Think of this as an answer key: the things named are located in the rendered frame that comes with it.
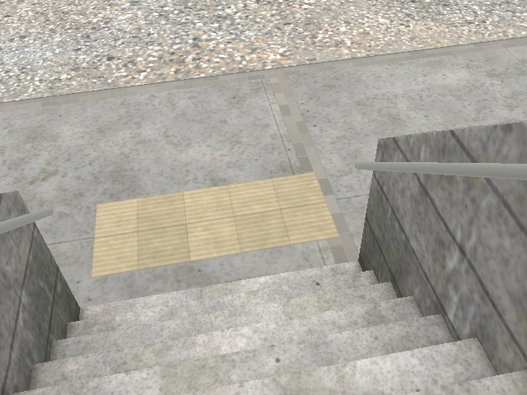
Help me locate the stairs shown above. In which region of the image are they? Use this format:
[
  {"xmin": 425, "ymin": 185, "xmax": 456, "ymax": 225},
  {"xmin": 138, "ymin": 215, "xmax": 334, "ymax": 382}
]
[{"xmin": 8, "ymin": 260, "xmax": 527, "ymax": 395}]

